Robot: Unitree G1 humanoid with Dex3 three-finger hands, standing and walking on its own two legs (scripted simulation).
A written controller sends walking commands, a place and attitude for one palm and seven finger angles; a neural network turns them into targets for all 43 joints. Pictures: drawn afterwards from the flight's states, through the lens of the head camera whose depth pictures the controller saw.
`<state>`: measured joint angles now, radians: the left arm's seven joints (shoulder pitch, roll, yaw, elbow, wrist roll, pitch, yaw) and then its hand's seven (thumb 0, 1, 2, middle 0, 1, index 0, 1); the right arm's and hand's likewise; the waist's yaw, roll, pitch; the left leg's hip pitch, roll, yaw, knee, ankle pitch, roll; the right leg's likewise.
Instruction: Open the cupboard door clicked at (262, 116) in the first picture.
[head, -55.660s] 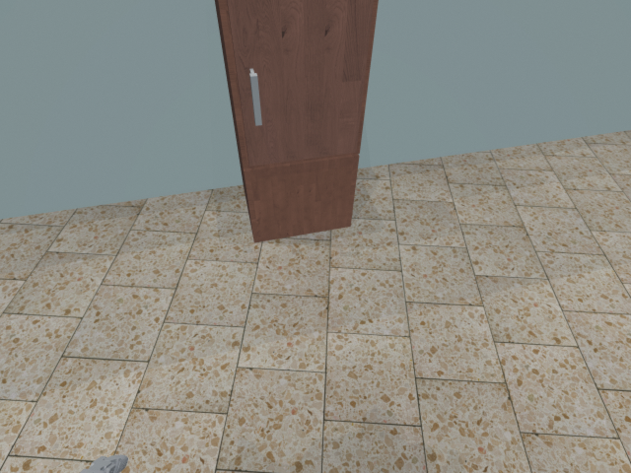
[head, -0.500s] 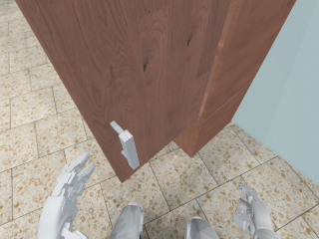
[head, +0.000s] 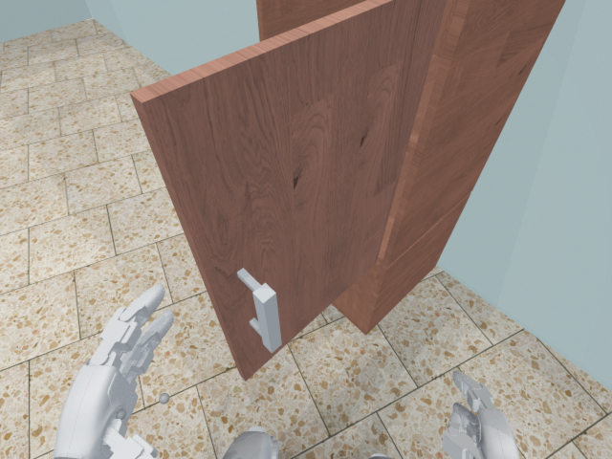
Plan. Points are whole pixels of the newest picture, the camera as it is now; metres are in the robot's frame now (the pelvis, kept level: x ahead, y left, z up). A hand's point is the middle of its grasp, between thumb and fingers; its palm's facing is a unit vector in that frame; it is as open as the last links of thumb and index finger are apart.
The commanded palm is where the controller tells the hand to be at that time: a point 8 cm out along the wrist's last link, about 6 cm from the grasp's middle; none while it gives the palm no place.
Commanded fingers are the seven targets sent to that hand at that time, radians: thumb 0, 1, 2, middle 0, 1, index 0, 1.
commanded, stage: draw the hand back to the body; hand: left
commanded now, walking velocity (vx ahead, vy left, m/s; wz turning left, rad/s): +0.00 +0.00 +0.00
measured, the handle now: (259, 312) +0.31 +0.09 +0.01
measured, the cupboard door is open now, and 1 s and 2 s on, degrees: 91 91 91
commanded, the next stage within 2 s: step back with the hand held close in 1.18 s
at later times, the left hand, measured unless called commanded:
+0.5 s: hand (61, 321) +0.21 +0.24 +0.17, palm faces +0.30 -0.85 -0.43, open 12.7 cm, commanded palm +0.17 +0.28 +0.20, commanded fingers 0.00 0.41 0.69 -0.18 -0.30 -0.18 -0.30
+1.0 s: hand (11, 236) +0.25 +0.25 +0.24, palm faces +0.41 -0.82 -0.40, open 7.7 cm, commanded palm +0.20 +0.30 +0.26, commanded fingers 0.00 0.90 0.90 -0.20 -0.30 -0.20 -0.30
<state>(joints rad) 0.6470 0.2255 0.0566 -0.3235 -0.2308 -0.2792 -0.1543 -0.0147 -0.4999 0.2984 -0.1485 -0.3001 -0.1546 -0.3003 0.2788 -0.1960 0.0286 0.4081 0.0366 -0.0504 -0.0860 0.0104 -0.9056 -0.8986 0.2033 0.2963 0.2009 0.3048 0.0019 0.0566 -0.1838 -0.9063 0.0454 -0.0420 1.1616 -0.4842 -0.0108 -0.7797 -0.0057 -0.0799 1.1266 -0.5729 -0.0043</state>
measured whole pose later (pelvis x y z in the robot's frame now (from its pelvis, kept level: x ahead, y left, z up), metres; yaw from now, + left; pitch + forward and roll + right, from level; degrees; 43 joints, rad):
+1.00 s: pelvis +0.05 +0.00 +0.09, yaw -2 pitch -2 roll +0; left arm 0.48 0.34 0.33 -0.42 -0.07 -0.05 0.12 0.01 0.84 0.87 -0.20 -0.30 -0.21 -0.30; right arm 0.20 -0.23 0.03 0.60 0.00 -0.09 -0.09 0.01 -0.91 -0.90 0.20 0.30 0.20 0.30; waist 0.06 0.06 -0.01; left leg -0.18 0.03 0.05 0.48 -0.27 0.00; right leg -0.09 -0.01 -0.01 0.44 -0.32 0.01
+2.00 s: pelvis -0.05 +0.03 +0.08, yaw -2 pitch -1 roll -2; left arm 0.55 0.41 0.43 -0.50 -0.02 -0.20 0.14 0.01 0.89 0.90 -0.21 -0.30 -0.22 -0.30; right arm 0.19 -0.22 0.00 0.55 0.01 -0.05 -0.09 0.01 -0.91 -0.90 0.20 0.30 0.20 0.30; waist 0.00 0.03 0.07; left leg -0.39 0.03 0.05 0.54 -0.15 0.04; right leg -0.30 -0.01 0.00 0.50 -0.19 0.04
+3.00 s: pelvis -0.20 +0.01 +0.09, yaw -6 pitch +0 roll -1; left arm 0.59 0.45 0.43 -0.55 -0.03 -0.18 0.15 0.01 0.89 0.90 -0.21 -0.30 -0.21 -0.30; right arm 0.23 -0.17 0.01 0.57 -0.02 -0.15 -0.05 0.01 -0.91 -0.90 0.20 0.30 0.20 0.30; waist -0.06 -0.05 0.02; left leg -0.31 0.04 0.10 0.38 -0.10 0.03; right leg -0.31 0.02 -0.05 0.74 -0.45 0.01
